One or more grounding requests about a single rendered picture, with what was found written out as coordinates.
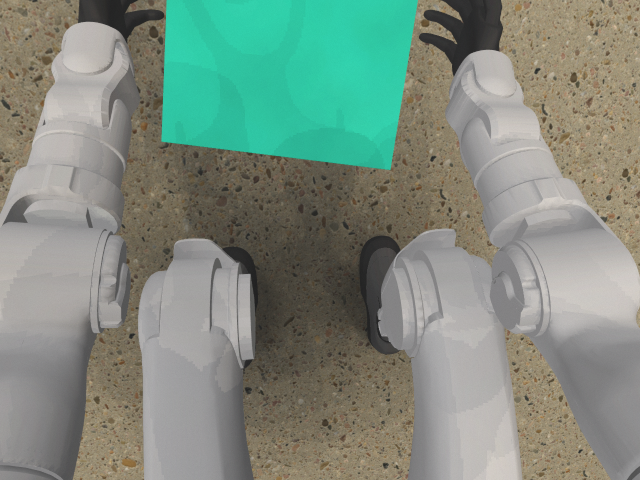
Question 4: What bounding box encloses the carton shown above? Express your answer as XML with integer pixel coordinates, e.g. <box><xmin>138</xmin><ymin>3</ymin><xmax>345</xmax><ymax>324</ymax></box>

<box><xmin>161</xmin><ymin>0</ymin><xmax>418</xmax><ymax>170</ymax></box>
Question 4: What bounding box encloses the left robot forearm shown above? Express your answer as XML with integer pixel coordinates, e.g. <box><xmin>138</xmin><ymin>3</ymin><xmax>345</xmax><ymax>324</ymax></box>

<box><xmin>0</xmin><ymin>22</ymin><xmax>140</xmax><ymax>235</ymax></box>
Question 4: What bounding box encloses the robot left hand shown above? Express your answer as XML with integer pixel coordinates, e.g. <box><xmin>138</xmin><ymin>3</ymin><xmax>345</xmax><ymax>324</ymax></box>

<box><xmin>78</xmin><ymin>0</ymin><xmax>164</xmax><ymax>43</ymax></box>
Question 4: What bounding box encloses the right robot shin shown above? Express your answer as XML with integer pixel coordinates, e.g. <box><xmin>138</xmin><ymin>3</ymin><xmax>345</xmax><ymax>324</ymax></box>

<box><xmin>377</xmin><ymin>229</ymin><xmax>495</xmax><ymax>348</ymax></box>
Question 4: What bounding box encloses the right robot upper arm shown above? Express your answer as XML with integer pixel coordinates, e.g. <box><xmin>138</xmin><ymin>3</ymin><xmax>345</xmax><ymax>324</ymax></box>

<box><xmin>490</xmin><ymin>228</ymin><xmax>640</xmax><ymax>480</ymax></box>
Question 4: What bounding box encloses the left robot upper arm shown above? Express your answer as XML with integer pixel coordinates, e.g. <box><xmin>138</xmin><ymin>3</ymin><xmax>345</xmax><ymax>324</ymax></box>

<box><xmin>0</xmin><ymin>222</ymin><xmax>131</xmax><ymax>480</ymax></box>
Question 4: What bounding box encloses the right robot thigh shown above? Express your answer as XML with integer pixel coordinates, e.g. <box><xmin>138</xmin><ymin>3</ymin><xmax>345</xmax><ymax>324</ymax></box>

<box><xmin>386</xmin><ymin>247</ymin><xmax>523</xmax><ymax>480</ymax></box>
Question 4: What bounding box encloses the robot right hand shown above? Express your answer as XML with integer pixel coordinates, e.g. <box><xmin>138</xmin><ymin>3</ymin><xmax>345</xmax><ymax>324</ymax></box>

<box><xmin>419</xmin><ymin>0</ymin><xmax>503</xmax><ymax>76</ymax></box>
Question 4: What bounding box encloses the right robot forearm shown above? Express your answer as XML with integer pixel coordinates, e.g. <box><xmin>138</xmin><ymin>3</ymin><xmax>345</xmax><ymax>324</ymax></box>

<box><xmin>445</xmin><ymin>50</ymin><xmax>640</xmax><ymax>312</ymax></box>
